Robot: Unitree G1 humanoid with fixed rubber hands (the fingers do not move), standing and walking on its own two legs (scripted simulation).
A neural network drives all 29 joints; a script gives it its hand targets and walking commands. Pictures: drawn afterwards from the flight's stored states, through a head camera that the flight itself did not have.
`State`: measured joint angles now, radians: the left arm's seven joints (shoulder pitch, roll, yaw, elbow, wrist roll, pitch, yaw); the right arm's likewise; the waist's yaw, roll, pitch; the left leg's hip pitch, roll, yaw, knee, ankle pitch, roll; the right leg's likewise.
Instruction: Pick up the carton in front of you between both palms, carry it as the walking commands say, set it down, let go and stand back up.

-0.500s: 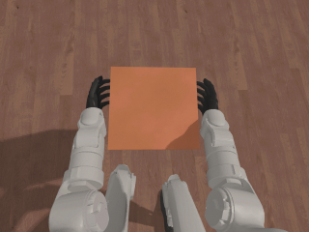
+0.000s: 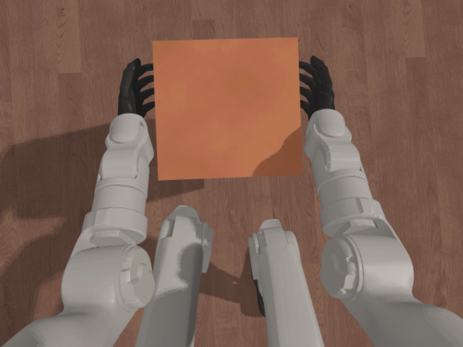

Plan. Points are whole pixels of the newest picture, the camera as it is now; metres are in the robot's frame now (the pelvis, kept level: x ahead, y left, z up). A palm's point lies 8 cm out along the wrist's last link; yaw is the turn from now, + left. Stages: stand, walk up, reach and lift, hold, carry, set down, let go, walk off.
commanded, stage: set down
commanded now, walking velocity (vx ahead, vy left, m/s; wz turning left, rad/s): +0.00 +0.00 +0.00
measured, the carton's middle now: (227, 123) +0.47 +0.05 -0.21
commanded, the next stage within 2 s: none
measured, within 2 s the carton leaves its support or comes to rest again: rests again in 0.96 s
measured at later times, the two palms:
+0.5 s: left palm (148, 117) +0.47 +0.20 -0.23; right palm (299, 115) +0.51 -0.10 -0.23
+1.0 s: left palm (147, 119) +0.47 +0.21 -0.25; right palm (294, 120) +0.51 -0.09 -0.26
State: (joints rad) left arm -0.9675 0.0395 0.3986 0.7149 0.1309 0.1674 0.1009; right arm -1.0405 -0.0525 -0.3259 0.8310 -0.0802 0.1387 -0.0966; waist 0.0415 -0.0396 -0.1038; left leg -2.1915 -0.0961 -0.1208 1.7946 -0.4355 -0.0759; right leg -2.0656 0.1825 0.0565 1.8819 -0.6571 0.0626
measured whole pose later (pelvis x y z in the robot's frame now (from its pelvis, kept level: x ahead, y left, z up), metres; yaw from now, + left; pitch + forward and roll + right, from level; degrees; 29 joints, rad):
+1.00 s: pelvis -0.01 -0.01 -0.08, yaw -1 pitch +42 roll +0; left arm -1.23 0.20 0.43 1.03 0.07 0.10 0.06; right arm -1.33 -0.15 -0.21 1.11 -0.07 0.09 -0.13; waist 0.09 -0.03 0.17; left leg -2.33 -0.04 -0.08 2.08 -0.48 -0.08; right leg -2.25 0.20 0.04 2.18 -0.67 0.05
